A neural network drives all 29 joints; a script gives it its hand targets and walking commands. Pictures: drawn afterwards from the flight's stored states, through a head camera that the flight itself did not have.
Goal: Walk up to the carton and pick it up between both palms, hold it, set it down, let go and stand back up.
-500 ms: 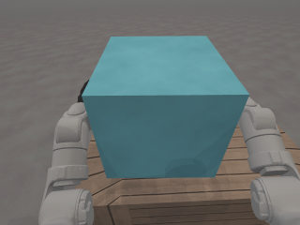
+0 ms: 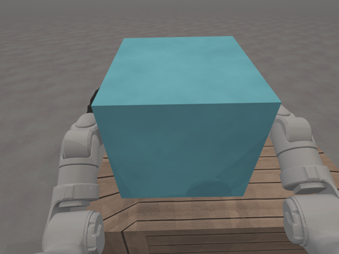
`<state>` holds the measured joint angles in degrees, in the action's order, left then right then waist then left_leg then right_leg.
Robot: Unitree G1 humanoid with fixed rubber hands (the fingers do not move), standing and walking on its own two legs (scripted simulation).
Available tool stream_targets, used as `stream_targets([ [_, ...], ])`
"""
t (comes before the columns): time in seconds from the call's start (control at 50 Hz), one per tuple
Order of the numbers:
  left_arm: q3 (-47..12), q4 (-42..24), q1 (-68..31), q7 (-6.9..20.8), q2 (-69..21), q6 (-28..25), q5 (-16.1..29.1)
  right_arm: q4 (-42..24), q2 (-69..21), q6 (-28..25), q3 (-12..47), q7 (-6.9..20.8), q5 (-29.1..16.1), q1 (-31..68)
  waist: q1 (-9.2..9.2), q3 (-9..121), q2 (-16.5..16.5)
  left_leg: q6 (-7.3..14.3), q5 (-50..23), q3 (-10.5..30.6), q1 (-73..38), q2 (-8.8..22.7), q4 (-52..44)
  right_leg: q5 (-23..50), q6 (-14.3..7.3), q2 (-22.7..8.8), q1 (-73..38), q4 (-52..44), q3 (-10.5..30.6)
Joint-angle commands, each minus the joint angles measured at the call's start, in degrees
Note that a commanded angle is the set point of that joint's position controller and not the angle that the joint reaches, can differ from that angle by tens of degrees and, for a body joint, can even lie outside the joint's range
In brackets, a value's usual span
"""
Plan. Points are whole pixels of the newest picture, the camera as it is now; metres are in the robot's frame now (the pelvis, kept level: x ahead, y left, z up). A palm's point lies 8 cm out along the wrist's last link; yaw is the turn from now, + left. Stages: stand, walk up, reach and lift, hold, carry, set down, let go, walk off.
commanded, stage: hold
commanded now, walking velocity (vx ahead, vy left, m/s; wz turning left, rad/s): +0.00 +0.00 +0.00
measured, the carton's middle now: (180, 112) +0.41 +0.00 +0.20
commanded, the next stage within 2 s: none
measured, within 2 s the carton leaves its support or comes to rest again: neither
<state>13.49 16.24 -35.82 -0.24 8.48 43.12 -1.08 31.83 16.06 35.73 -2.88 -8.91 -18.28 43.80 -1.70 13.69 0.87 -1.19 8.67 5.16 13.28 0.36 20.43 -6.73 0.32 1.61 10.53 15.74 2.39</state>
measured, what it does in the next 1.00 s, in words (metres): stands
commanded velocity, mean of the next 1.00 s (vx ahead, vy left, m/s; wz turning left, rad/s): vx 0.00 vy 0.00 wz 0.00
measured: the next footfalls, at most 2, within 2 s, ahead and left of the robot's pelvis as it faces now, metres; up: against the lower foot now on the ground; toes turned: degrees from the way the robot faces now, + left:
none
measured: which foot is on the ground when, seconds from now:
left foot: down 0.00-1.00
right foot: down 0.00-1.00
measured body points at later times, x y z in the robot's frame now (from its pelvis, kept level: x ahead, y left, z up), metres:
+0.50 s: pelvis +0.00 +0.00 +0.00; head -0.08 +0.00 +0.44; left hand +0.37 +0.19 +0.22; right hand +0.38 -0.20 +0.22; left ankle +0.02 +0.13 -0.75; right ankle +0.02 -0.12 -0.75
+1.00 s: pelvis +0.00 +0.00 +0.00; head -0.08 +0.00 +0.44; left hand +0.36 +0.19 +0.22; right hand +0.38 -0.20 +0.22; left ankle +0.02 +0.13 -0.75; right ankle +0.02 -0.12 -0.75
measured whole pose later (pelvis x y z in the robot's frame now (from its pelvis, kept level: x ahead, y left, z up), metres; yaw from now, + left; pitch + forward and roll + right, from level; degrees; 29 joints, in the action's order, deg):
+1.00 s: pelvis +0.00 +0.00 +0.00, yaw +0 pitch +1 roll -1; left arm 14.3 14.8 -35.4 0.2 8.3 44.1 -1.5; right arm 30.5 15.1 36.0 -3.9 -9.1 -18.3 42.7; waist -1.8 12.6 0.9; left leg -1.3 8.6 5.1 12.3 0.4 20.2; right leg -7.0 0.2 1.7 9.9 16.2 2.7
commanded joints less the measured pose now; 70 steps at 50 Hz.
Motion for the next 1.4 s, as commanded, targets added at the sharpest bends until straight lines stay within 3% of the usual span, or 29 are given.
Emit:
stream_targets([
  [0.0, -22.1, -18.2, -50.9, 8.1, -32.7, -5.5, 8.8, -25.3, -37.1, -4.5, 20.5, 9.9, -11.9, 49.5, 1.05, 22.1, 0.9, -0.5, -13.7, -3.3, -7.9, -3.3, -1.8, 12.0, 0.1, 2.7, -11.8, 0.2, -0.4],
  [0.06, -20.4, -12.8, -49.8, 9.2, -31.6, -4.6, 7.2, -21.4, -37.4, -4.2, 19.5, 10.1, -10.1, 50.2, 1.24, 17.0, -1.0, 0.5, -8.3, -3.4, -5.7, -3.2, -3.2, 7.6, 0.2, 2.1, -10.8, -0.6, 0.0],
  [0.1, -22.2, -16.0, -51.6, 9.2, -32.4, -4.6, 8.2, -18.8, -37.3, -4.0, 17.8, 10.5, -9.4, 47.2, -0.54, 16.0, 2.0, -1.0, -7.6, -3.3, -5.8, -2.7, -3.4, 6.5, -1.0, 1.8, -9.1, -0.5, -0.3],
  [0.14, -24.2, -19.0, -51.2, 9.0, -34.6, -4.8, 10.1, -24.9, -37.5, -5.0, 18.9, 10.2, -10.3, 49.4, -1.34, 21.7, 0.3, -0.9, -11.1, -3.4, -7.9, -2.7, -2.2, 10.0, -0.4, 2.3, -10.9, 0.1, -0.3],
  [0.18, -24.0, -18.7, -53.8, 8.4, -33.5, -5.6, 10.8, -29.8, -39.5, -5.3, 21.1, 10.2, -11.0, 55.2, 0.69, 26.4, -0.9, 0.2, -12.4, -3.5, -8.0, -3.3, -1.8, 11.7, 0.4, 2.1, -12.5, -0.1, -0.5],
  [0.26, -23.2, -18.7, -50.5, 8.4, -33.1, -5.5, 9.1, -25.0, -38.8, -4.4, 20.0, 9.8, -10.9, 48.3, -0.3, 22.1, -0.3, -0.2, -12.5, -3.5, -6.5, -3.3, -2.1, 15.4, 0.5, 2.3, -13.9, 1.0, -0.3],
  [0.28, -25.7, -21.6, -52.0, 8.0, -33.9, -5.9, 10.8, -31.9, -39.0, -5.8, 21.2, 9.7, -11.4, 52.4, -0.05, 27.1, -0.4, -0.5, -14.8, -3.6, -8.0, -3.6, -0.8, 17.4, 0.3, 2.4, -15.3, 1.7, -0.7],
  [0.36, -22.6, -15.0, -52.1, 7.8, -32.8, -5.5, 9.1, -26.3, -37.1, -4.9, 18.9, 10.5, -9.8, 53.2, 1.34, 22.5, -1.0, 0.2, -8.7, -3.0, -6.5, -2.7, -2.8, 6.8, -0.1, 3.0, -9.7, 0.0, -0.8],
  [0.38, -24.6, -16.5, -48.2, 8.0, -33.6, -5.3, 9.8, -28.1, -37.0, -4.8, 19.9, 10.1, -10.0, 50.2, -0.3, 23.1, -1.8, 0.0, -11.1, -3.1, -7.4, -2.7, -2.5, 11.4, 0.1, 3.1, -12.3, 0.2, -0.9],
  [0.44, -26.3, -19.2, -52.0, 7.7, -34.0, -6.1, 12.2, -28.8, -38.0, -4.7, 20.1, 9.9, -10.4, 51.3, -0.94, 24.5, -0.5, -0.5, -11.1, -2.9, -7.8, -2.6, -2.2, 12.2, -0.2, 2.5, -11.3, 0.6, -0.4],
  [0.52, -22.5, -16.2, -48.7, 8.4, -32.1, -5.4, 9.5, -26.7, -37.9, -3.7, 20.6, 9.9, -10.6, 49.6, 1.18, 21.4, -2.4, 0.3, -11.0, -3.3, -6.3, -3.0, -2.7, 13.1, 0.2, 2.5, -12.9, 0.0, -0.4],
  [0.56, -20.9, -15.2, -49.9, 8.8, -32.4, -5.0, 7.6, -22.3, -36.4, -4.2, 18.0, 9.9, -9.8, 49.0, -0.19, 20.0, 0.1, -0.4, -11.0, -3.4, -6.6, -3.0, -2.8, 11.3, -0.3, 2.7, -12.0, 0.0, -0.3],
  [0.58, -23.1, -15.4, -48.0, 8.6, -33.3, -5.0, 9.3, -29.8, -37.6, -5.0, 20.6, 9.7, -10.3, 52.3, 0.79, 24.0, -1.4, 0.2, -12.0, -3.6, -6.7, -3.1, -2.3, 13.4, 0.2, 2.3, -14.0, 0.4, -0.2],
  [0.62, -24.1, -18.1, -50.0, 8.3, -33.7, -5.3, 9.8, -25.4, -36.5, -4.4, 19.1, 9.9, -10.5, 49.1, -1.3, 22.0, 0.4, -1.0, -12.5, -3.1, -7.6, -2.7, -2.1, 13.2, -0.1, 2.6, -11.7, 0.4, -0.2],
  [0.64, -22.1, -16.0, -49.4, 8.7, -32.6, -4.7, 8.5, -25.8, -37.5, -4.5, 20.0, 9.8, -10.7, 50.6, 0.11, 22.0, -1.3, 0.2, -10.5, -3.6, -5.7, -3.3, -2.5, 11.8, 0.1, 2.2, -13.9, -0.3, -0.1],
  [0.68, -23.7, -20.4, -50.3, 8.5, -32.0, -5.0, 9.0, -26.7, -36.8, -4.7, 20.3, 9.8, -11.2, 48.5, -0.31, 23.4, 1.9, -0.9, -13.7, -3.4, -8.5, -3.3, -1.7, 13.6, 0.0, 2.4, -12.7, 0.6, -0.4],
  [0.7, -21.3, -15.5, -55.2, 8.5, -30.5, -5.3, 8.2, -20.5, -35.2, -4.3, 15.3, 10.2, -9.0, 51.2, -0.95, 17.7, 3.6, -1.2, -7.6, -3.3, -6.7, -2.9, -3.2, 7.4, -0.4, 1.9, -8.8, -0.5, -0.2],
  [0.72, -22.6, -18.1, -56.7, 8.2, -31.3, -5.6, 8.8, -23.0, -38.7, -4.9, 18.3, 10.8, -10.0, 52.4, 0.78, 23.2, 2.9, -0.8, -10.7, -3.3, -7.7, -3.1, -1.9, 8.6, -0.5, 2.1, -10.4, 0.0, -0.7],
  [0.84, -23.3, -16.7, -51.1, 8.1, -32.6, -5.6, 9.6, -30.5, -38.5, -4.8, 20.4, 9.4, -11.1, 52.6, 0.33, 23.9, -1.7, 0.2, -10.2, -3.3, -5.0, -3.6, -2.1, 14.6, 1.2, 2.1, -14.5, 1.0, -0.3],
  [0.88, -26.0, -18.6, -48.6, 8.3, -34.0, -5.7, 10.6, -31.0, -36.6, -5.0, 19.9, 9.0, -11.0, 49.5, -1.45, 24.9, 0.9, -0.8, -12.0, -3.1, -7.1, -3.4, -1.6, 17.1, 0.5, 2.3, -14.3, 1.2, -0.1],
  [0.9, -23.7, -16.8, -49.1, 8.6, -32.6, -5.2, 8.7, -24.6, -36.1, -4.3, 18.3, 9.0, -10.4, 47.5, -1.08, 19.1, 2.3, -0.8, -9.1, -3.2, -6.7, -3.4, -2.7, 12.8, 0.5, 2.2, -11.6, 0.5, -0.1],
  [0.96, -24.4, -19.7, -53.0, 8.4, -33.2, -5.9, 9.9, -23.5, -38.2, -4.6, 19.2, 10.1, -9.5, 48.2, -0.9, 21.7, 0.8, -0.4, -8.6, -3.1, -7.7, -2.8, -2.8, 7.6, -0.2, 2.3, -9.8, -0.2, -0.7],
  [1.0, -20.9, -14.9, -53.4, 8.6, -31.4, -5.7, 8.3, -25.0, -37.8, -5.1, 18.4, 10.5, -8.6, 53.8, 1.16, 20.3, -1.1, 0.8, -6.6, -3.2, -5.9, -2.9, -3.1, 4.0, 0.1, 2.5, -8.5, -0.4, -0.7],
  [1.02, -21.1, -10.9, -49.0, 8.8, -32.0, -4.8, 7.6, -20.1, -36.5, -4.1, 18.9, 10.7, -8.7, 50.2, 0.61, 17.2, -1.2, 0.4, -5.6, -3.4, -5.5, -2.6, -3.8, 4.5, -0.3, 2.1, -8.2, -1.1, -0.3],
  [1.14, -26.9, -17.4, -50.9, 7.9, -36.0, -6.1, 12.1, -31.2, -37.7, -5.9, 20.4, 9.6, -11.5, 54.1, -1.56, 29.0, 0.3, -0.8, -15.4, -2.9, -10.0, -2.8, -0.6, 16.7, -0.1, 2.6, -13.6, 0.8, -0.6],
  [1.2, -24.3, -17.8, -50.2, 7.6, -33.8, -6.3, 10.6, -30.9, -39.0, -5.2, 21.5, 9.6, -12.2, 52.0, 0.38, 27.8, -0.7, -0.1, -15.4, -3.1, -9.0, -3.2, -0.9, 17.5, 0.3, 2.9, -14.5, 0.9, -0.4],
  [1.24, -22.7, -19.4, -49.4, 7.7, -32.6, -5.6, 9.3, -22.7, -36.3, -3.6, 18.9, 9.2, -10.7, 44.4, -1.42, 21.7, -0.4, -0.9, -14.9, -3.1, -8.3, -2.8, -1.2, 17.7, -0.1, 3.0, -13.6, 1.1, 0.0],
  [1.28, -20.3, -13.6, -48.6, 8.2, -31.7, -4.9, 8.4, -26.2, -37.1, -3.9, 19.9, 9.6, -11.5, 52.0, 1.51, 21.7, -2.2, 0.8, -10.3, -2.8, -6.4, -3.1, -2.4, 11.7, 0.2, 2.7, -12.1, -0.2, 0.4],
  [1.38, -22.1, -16.6, -49.0, 8.6, -31.4, -4.6, 8.1, -26.0, -36.3, -4.0, 18.8, 9.5, -10.9, 48.5, -0.26, 19.3, 0.1, -0.6, -12.9, -2.9, -7.4, -3.2, -1.5, 14.1, 0.2, 2.7, -12.1, 0.4, -0.2],
])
